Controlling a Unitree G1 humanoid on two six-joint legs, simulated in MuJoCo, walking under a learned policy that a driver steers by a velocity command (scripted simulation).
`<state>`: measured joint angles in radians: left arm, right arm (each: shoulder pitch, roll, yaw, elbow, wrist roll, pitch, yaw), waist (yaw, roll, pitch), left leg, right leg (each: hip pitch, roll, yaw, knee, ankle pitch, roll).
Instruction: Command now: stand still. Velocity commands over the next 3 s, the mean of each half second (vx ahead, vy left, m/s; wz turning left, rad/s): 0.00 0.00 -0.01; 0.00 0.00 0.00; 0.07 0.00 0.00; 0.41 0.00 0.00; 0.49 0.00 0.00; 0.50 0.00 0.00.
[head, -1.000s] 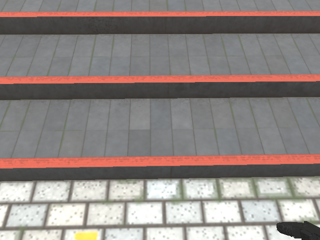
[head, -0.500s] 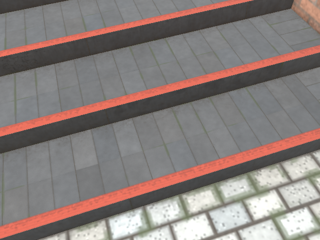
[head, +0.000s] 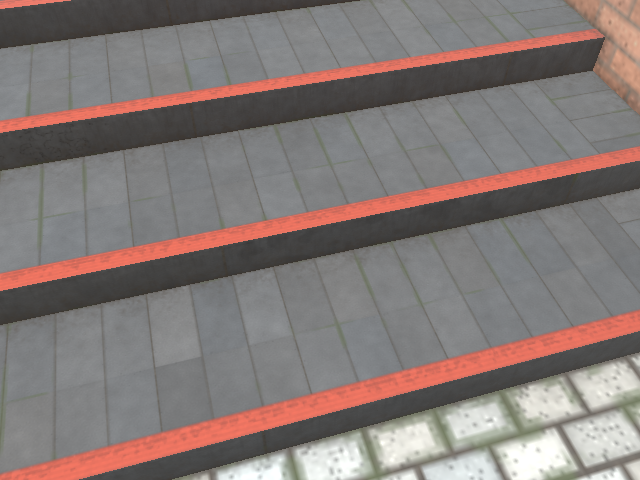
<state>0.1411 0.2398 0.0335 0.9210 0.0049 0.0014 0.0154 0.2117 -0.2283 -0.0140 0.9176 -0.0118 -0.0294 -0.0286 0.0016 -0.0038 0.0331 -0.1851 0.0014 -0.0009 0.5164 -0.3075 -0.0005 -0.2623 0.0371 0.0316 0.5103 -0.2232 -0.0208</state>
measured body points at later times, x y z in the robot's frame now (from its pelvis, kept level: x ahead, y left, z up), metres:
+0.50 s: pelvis +0.00 +0.01 +0.00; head +0.01 +0.01 +0.45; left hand +0.08 +0.27 -0.14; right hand +0.06 -0.24 -0.14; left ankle -0.02 +0.12 -0.74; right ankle +0.03 -0.11 -0.74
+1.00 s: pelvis +0.01 +0.02 +0.00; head +0.02 +0.02 +0.45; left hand +0.06 +0.27 -0.15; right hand +0.02 -0.23 -0.15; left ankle -0.02 +0.12 -0.74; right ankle +0.03 -0.11 -0.74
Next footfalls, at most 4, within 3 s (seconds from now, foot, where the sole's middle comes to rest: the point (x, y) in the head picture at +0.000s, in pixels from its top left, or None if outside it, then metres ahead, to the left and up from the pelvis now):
2.04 left None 0.44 0.11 -0.77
2.54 right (374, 337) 0.79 -0.09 -0.66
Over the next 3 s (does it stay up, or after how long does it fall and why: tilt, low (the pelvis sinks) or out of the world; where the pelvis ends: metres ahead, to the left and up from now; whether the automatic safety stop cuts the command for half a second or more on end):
stays up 0.86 -0.04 0.11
